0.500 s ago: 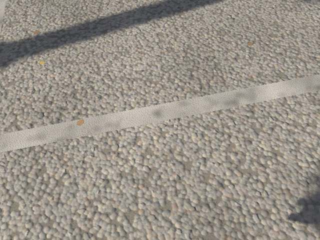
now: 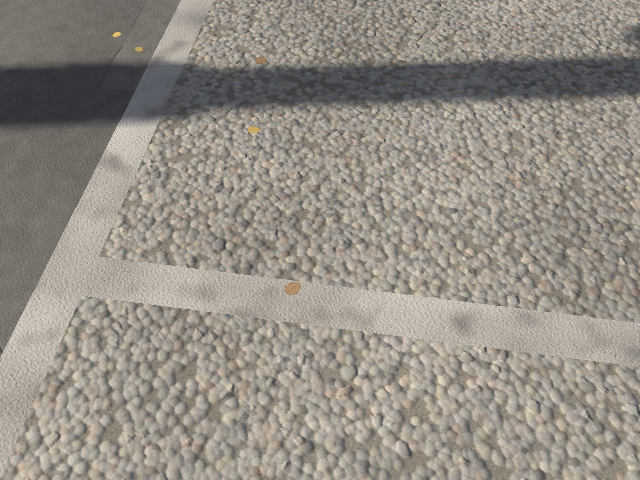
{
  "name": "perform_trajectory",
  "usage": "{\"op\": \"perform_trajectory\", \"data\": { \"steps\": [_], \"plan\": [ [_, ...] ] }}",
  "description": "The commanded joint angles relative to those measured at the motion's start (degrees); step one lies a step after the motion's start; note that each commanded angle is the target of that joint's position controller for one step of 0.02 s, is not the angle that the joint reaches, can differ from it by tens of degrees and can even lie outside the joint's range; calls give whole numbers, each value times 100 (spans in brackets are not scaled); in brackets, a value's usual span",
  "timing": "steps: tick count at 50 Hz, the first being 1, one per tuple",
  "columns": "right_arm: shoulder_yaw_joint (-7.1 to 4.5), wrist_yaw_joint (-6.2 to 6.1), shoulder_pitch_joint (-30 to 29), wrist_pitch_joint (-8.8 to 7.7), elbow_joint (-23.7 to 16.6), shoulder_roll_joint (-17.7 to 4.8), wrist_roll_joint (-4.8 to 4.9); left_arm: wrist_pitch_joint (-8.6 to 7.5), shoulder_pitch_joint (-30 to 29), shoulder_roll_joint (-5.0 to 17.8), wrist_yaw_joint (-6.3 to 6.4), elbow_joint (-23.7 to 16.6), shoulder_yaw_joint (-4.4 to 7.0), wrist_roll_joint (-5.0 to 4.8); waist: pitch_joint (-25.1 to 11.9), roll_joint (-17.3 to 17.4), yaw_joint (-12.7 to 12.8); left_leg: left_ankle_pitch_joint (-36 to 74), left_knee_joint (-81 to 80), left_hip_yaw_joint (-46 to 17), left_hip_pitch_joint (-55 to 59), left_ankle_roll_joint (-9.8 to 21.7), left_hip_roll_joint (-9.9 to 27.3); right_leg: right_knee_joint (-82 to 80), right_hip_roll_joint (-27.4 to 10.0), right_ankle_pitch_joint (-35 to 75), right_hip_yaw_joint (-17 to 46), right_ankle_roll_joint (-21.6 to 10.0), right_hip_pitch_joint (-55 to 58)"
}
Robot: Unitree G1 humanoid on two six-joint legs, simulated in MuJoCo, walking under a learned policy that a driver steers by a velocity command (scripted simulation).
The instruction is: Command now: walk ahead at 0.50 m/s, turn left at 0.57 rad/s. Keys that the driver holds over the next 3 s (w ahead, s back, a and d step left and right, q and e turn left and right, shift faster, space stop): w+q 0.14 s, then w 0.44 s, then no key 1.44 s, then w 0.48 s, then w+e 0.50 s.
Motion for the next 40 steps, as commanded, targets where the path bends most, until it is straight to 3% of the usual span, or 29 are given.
{"op": "perform_trajectory", "data": {
  "steps": [1, 2, 3, 4, 5, 7, 9, 11, 15, 19, 21, 23, 24, 25, 26, 27, 28, 29, 30, 31, 33, 35, 40],
  "plan": [
    [-363, -40, 1993, -111, 31, -1381, -59, -512, -587, 645, -122, -932, 12, -167, -2077, 688, -824, -922, -2334, -4906, 5065, 1632, 1921, 3806, 663, -453, 1744, -235, -4344],
    [-286, -41, 1803, -179, 49, -1106, -76, -601, -859, 678, -146, -1031, 19, -274, -1422, 535, -731, -528, -2256, -4046, 4522, 1394, 1751, 3532, 430, 50, 1676, -408, -4614],
    [-220, -43, 1348, -217, -46, -906, -54, -617, -828, 637, -97, -930, 22, -160, -990, 6, -442, 80, -2223, -3320, 3602, 1186, 1488, 3025, 151, 519, 1699, -442, -4266],
    [-153, -65, 968, -227, -145, -698, -69, -566, -761, 729, -57, -870, 88, -17, -812, 17, -220, 589, -2270, -2804, 2876, 1056, 1277, 2528, -23, 776, 1718, -410, -3796],
    [-113, -96, 805, -232, -231, -618, -113, -477, -658, 748, -66, -855, 118, 9, -742, 111, -70, 845, -2399, -2582, 2430, 1013, 1138, 2301, -112, 937, 1744, -371, -3422],
    [-131, -165, 882, -258, -237, -738, -87, -342, -680, 624, -61, -913, 117, 71, -646, 90, 6, 1303, -2553, -2322, 2038, 1042, 1009, 1808, -64, 1158, 1647, -206, -3245],
    [-149, -251, 1096, -280, -176, -854, -83, -276, -960, 506, -49, -1003, 78, 114, -500, 104, -62, 1712, -2652, -1981, 1950, 1008, 934, 1151, 2, 1722, 1543, -56, -3427],
    [-124, -310, 1305, -271, -86, -813, -81, -278, -1334, 412, -71, -1099, 33, 115, -398, 215, -218, 1806, -2665, -1694, 1956, 841, 782, 310, 87, 2483, 1490, -5, -3458],
    [-93, -325, 1618, -265, 85, -800, -78, -335, -1994, 295, -189, -1256, -58, 31, -172, 425, -538, 1061, -2731, -1498, 1943, 585, 688, -1007, 323, 3639, 1361, -114, -3095],
    [-90, -331, 1956, -235, 300, -826, -66, -410, -2421, 429, -306, -1459, -74, -2, 36, 418, -702, 1210, -2403, -1798, 2819, 599, 1085, -1472, 385, 3306, 1404, -329, -3519],
    [-105, -368, 2016, -181, 361, -874, -75, -455, -2375, 495, -364, -1504, -70, -1, 31, 468, -623, 1675, -2160, -1912, 3244, 529, 1274, -1637, 432, 2856, 1386, -481, -3543],
    [-129, -385, 1874, -135, 339, -970, -83, -479, -1925, 644, -375, -1413, -16, 0, -202, 604, -350, 2988, -1707, -1840, 3361, 397, 1239, -1720, 645, 2405, 1196, -665, -2830],
    [-114, -377, 1741, -116, 302, -971, -87, -485, -1291, 793, -351, -1232, 68, 17, -599, 591, -1, 3957, -1049, -1651, 3264, 295, 1011, -1851, 830, 2521, 1022, -821, -1897],
    [-43, -356, 1608, -117, 213, -847, -124, -484, -333, 1023, -323, -1014, 151, 78, -1323, 456, 435, 3768, 115, -1437, 2609, 129, 728, -1611, 429, 2816, 1392, -1119, -360],
    [80, -333, 2111, -173, 127, -435, -168, -466, 579, 1454, -288, -886, 259, 165, -2277, -609, 467, 1635, 2210, -1105, 754, -244, -23, -1585, -853, 2554, 3355, -1827, 1867],
    [155, -300, 2472, -264, 235, -286, -39, -412, 826, 1264, -333, -682, 219, 46, -2698, -1867, 392, -2173, 3595, -1231, -639, -444, -595, -2474, -1622, 1589, 5466, -2389, 2712],
    [52, -273, 2032, -333, 166, -810, 42, -386, 478, 874, -333, -748, 94, -82, -1827, -1145, 472, -2062, 4044, -1500, -1302, -384, -202, -2686, -1434, 686, 5166, -2094, 2161],
    [48, -255, 1460, -372, 14, -876, 76, -336, 52, 685, -301, -853, 33, -43, -1121, -632, 403, -1544, 3916, -1250, -1400, -345, 112, -2806, -1199, 721, 4302, -1834, 1294],
    [46, -275, 1153, -377, -55, -805, 0, -318, -370, 614, -307, -912, -18, 41, -530, -244, 192, -1161, 3503, -1033, -1196, -388, 333, -2970, -980, 1778, 3683, -1724, 314],
    [-4, -308, 1139, -334, -35, -802, -106, -342, -585, 477, -318, -955, -77, 104, -388, -208, 6, -992, 3149, -993, -855, -432, 497, -3008, -782, 2990, 3203, -1642, -211],
    [18, -339, 1505, -234, 51, -553, -132, -378, -611, 467, -336, -866, -108, 146, -517, -370, -246, -992, 2714, -900, -238, -572, 555, -3015, -605, 4919, 2543, -1659, -677],
    [67, -376, 1505, -172, 35, -359, -154, -391, -630, 583, -290, -750, -98, 144, -591, -460, -349, -715, 2060, -762, -105, -715, 529, -3028, -502, 6037, 2020, -1689, -846],
    [158, -334, 727, -135, -81, -255, -154, -190, -441, 799, -149, -547, -65, 60, -812, -508, -75, 980, 162, -524, 460, -763, 344, -3021, -179, 5840, 1354, -1414, -746]
  ]
}}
